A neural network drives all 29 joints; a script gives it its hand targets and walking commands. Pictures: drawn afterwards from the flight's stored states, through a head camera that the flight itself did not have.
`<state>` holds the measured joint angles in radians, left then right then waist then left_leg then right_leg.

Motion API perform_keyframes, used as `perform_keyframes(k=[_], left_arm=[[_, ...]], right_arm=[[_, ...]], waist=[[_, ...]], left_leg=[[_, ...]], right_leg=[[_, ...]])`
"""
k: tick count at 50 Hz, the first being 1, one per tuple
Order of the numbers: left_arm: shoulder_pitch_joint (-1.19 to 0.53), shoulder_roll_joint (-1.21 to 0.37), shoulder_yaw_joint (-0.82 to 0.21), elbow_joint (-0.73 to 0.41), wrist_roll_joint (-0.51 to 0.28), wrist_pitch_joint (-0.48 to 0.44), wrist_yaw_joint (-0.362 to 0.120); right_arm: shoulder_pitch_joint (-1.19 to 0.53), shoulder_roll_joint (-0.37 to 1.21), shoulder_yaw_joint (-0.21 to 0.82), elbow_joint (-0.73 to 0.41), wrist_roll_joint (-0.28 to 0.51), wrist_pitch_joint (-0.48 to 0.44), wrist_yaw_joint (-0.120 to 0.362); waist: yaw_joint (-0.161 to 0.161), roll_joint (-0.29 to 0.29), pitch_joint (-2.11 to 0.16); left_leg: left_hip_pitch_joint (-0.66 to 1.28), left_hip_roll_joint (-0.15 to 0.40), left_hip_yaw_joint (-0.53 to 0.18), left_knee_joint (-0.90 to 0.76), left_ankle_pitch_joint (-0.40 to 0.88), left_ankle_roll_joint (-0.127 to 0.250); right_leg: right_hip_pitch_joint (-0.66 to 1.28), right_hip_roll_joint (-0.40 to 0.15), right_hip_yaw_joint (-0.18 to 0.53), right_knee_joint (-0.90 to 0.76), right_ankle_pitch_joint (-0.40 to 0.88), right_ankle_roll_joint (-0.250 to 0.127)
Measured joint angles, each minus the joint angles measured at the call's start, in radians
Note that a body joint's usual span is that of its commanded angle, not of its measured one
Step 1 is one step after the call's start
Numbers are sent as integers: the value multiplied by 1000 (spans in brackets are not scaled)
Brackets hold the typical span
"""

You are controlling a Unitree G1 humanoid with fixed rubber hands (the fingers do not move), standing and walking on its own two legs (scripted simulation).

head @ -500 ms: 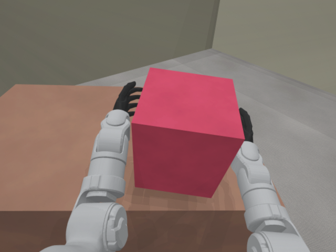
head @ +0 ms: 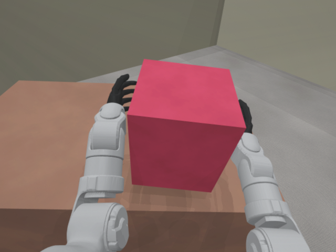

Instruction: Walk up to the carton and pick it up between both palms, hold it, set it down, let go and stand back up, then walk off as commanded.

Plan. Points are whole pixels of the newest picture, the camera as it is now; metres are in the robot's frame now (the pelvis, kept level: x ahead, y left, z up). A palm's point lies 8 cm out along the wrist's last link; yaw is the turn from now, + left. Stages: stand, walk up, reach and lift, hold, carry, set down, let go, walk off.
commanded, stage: reach and lift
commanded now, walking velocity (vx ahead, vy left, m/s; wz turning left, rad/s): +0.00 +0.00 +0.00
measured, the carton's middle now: (179, 128) +0.38 -0.03 +0.14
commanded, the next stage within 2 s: hold in 0.80 s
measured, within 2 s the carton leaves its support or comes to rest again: neither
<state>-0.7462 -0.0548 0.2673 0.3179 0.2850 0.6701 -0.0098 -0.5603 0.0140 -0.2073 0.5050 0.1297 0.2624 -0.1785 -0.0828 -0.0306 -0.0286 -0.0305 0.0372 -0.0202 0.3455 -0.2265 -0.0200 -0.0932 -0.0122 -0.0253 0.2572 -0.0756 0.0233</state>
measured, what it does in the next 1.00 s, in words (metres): stands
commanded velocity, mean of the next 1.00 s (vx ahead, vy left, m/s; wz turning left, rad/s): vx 0.00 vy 0.00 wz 0.00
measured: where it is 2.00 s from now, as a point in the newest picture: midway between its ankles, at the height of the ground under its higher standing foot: outside the picture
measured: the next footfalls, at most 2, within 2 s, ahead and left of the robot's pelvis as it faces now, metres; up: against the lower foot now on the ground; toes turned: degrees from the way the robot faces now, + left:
none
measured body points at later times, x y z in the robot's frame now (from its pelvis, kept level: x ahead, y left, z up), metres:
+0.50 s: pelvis +0.00 +0.00 +0.00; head -0.04 +0.02 +0.45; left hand +0.40 +0.12 +0.22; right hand +0.36 -0.18 +0.16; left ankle -0.02 +0.13 -0.75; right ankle +0.05 -0.13 -0.75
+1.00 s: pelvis +0.00 +0.00 +0.00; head -0.04 +0.02 +0.45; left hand +0.39 +0.13 +0.23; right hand +0.36 -0.17 +0.17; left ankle -0.02 +0.13 -0.75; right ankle +0.05 -0.13 -0.75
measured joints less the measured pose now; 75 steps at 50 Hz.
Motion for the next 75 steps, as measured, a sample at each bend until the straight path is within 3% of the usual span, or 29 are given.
perform_keyframes(k=[14,75], left_arm=[[0,-6,0,-102,0,74,-1],[0,16,0,-193,0,181,-10]], right_arm=[[0,-2,14,-71,33,43,-10],[-29,-9,42,-138,70,145,-33]], waist=[[0,0,20],[0,0,20]], left_leg=[[0,0,0,0,-1,0],[28,0,0,0,5,0]], right_leg=[[0,0,0,0,-2,0],[28,0,0,1,4,-1]])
